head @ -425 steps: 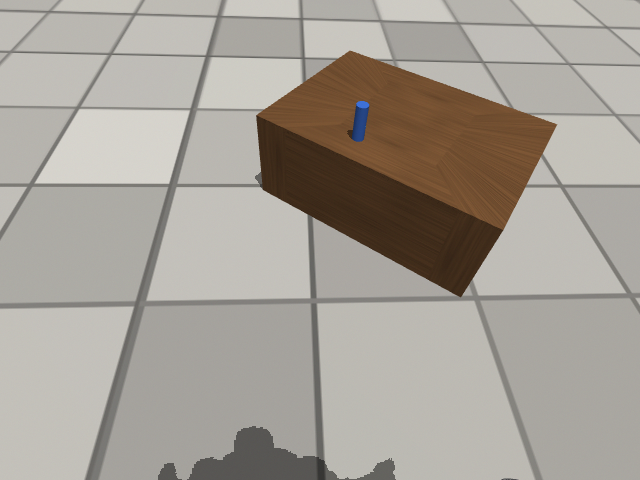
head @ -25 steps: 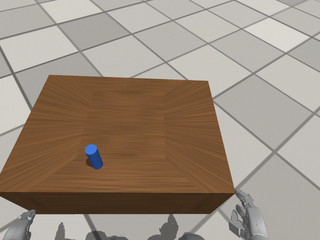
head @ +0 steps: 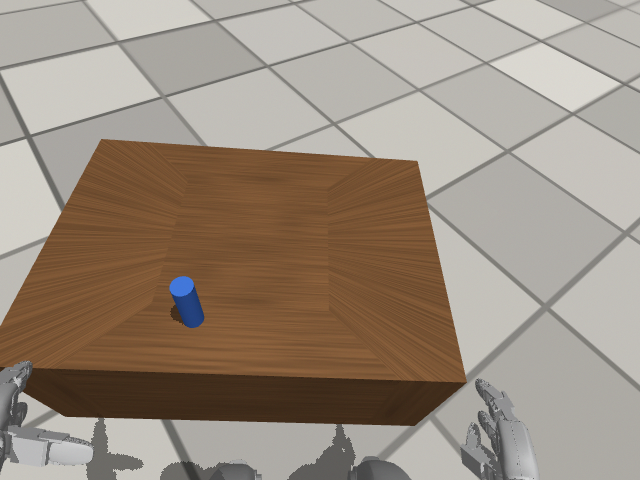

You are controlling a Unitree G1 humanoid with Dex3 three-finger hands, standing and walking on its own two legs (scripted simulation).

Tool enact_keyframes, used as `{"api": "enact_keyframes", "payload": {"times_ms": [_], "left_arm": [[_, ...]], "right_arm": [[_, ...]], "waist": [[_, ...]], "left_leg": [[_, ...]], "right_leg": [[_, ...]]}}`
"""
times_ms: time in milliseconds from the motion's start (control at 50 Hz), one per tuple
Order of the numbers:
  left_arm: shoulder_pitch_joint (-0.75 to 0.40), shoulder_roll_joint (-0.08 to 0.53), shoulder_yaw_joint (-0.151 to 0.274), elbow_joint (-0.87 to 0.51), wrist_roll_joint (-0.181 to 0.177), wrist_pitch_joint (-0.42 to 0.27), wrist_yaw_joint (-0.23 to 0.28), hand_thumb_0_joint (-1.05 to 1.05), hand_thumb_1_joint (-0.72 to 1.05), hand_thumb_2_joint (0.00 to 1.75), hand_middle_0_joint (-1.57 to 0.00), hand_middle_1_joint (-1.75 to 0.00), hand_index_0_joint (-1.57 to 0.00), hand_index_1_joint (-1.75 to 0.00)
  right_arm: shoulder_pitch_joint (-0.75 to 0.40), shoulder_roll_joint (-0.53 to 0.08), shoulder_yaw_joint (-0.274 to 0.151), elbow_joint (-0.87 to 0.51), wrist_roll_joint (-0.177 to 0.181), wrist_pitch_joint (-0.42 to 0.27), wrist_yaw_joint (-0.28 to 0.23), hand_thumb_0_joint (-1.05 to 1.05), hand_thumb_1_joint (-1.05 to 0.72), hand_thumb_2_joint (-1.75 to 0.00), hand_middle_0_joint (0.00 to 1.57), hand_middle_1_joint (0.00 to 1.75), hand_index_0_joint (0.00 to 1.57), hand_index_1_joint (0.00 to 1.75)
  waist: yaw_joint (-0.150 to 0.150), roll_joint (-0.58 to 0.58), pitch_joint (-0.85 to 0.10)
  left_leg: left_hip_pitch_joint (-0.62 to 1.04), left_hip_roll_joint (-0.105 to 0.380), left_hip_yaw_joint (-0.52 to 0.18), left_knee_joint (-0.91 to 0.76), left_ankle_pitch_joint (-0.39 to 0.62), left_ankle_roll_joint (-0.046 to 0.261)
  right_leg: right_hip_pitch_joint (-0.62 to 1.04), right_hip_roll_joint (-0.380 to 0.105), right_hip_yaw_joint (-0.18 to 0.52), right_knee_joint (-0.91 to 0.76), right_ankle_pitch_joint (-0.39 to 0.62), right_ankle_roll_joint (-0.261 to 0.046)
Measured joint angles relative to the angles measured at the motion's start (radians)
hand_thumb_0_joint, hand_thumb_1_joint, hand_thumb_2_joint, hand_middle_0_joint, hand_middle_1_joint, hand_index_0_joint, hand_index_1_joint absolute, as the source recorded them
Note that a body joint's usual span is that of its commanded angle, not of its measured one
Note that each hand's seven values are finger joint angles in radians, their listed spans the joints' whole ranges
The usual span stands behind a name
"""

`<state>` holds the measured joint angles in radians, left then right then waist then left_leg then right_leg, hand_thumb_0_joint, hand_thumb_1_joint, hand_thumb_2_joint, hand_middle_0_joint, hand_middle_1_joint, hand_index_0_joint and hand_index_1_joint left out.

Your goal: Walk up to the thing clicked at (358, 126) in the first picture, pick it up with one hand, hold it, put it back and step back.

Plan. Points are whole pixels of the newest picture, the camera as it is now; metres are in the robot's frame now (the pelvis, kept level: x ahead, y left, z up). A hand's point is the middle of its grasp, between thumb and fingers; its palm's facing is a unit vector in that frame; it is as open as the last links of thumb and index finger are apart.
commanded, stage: go down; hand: left
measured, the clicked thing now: (188, 303) +0.47 +0.22 -0.26
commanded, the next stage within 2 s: none
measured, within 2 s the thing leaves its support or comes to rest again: neither
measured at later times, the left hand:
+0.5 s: hand (3, 317) +0.31 +0.37 +0.01, palm faces +0.17 -0.97 -0.16, open 17.3 cm
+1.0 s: hand out of the picture +0.35 +0.39 +0.03, palm faces +0.19 -0.97 -0.12, open 17.0 cm
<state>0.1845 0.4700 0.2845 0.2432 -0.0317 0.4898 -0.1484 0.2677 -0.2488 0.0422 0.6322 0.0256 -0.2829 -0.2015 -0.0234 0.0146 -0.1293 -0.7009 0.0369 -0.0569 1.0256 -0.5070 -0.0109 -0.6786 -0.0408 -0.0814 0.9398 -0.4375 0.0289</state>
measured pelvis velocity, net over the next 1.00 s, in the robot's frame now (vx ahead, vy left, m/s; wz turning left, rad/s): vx -0.02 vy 0.01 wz -0.04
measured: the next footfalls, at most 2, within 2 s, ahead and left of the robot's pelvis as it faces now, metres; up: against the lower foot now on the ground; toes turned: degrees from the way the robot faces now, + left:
none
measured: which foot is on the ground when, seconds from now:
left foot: down 0.00-1.00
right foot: down 0.00-1.00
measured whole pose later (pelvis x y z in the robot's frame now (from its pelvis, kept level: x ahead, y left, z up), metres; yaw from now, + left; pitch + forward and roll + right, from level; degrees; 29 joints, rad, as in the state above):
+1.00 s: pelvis -0.02 +0.01 -0.01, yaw -2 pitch +17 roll -4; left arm -0.51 0.85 0.64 1.12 -0.05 -0.10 -0.54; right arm 0.33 -0.30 0.08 0.69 -0.03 -0.22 -0.18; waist -0.07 -0.02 -0.08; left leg -0.86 0.05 -0.04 1.05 -0.47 0.00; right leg -0.84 -0.02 -0.06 0.93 -0.38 0.03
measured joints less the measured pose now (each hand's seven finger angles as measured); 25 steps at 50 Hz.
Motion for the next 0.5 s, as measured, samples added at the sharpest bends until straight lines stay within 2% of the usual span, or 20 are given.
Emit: {"api": "enact_keyframes", "payload": {"times_ms": [140,300,500], "left_arm": [[-0.199,0.101,0.100,0.213,-0.021,-0.099,-0.102,-0.01,-0.48,0.06,-0.08,-0.03,-0.06,-0.05],[-0.330,0.175,0.192,0.452,-0.024,-0.254,-0.247,-0.01,-0.52,0.03,-0.08,-0.02,-0.06,-0.04],[-0.472,0.232,0.275,0.640,-0.011,-0.440,-0.318,-0.01,-0.50,0.03,-0.08,-0.01,-0.06,-0.03]], "right_arm": [[0.002,-0.010,0.003,0.054,-0.005,-0.013,0.007,0.01,-0.87,-0.89,0.21,0.30,0.20,0.30],[0.055,-0.034,-0.014,0.071,-0.017,-0.010,0.020,0.01,-0.88,-0.89,0.21,0.30,0.20,0.30],[0.083,-0.037,-0.004,0.084,-0.036,0.018,0.024,0.01,-0.88,-0.89,0.21,0.30,0.20,0.30]], "waist": [[-0.020,-0.006,0.013],[-0.030,-0.007,0.018],[-0.024,-0.029,0.039]], "left_leg": [[0.004,0.005,0.004,-0.025,0.018,0.000],[-0.021,0.007,0.022,-0.035,0.026,0.006],[-0.052,0.008,0.031,-0.028,0.033,0.009]], "right_leg": [[0.004,0.006,0.003,-0.029,0.022,-0.002],[-0.029,0.009,0.021,-0.039,0.037,0.003],[-0.063,0.010,0.031,-0.034,0.049,0.005]]}}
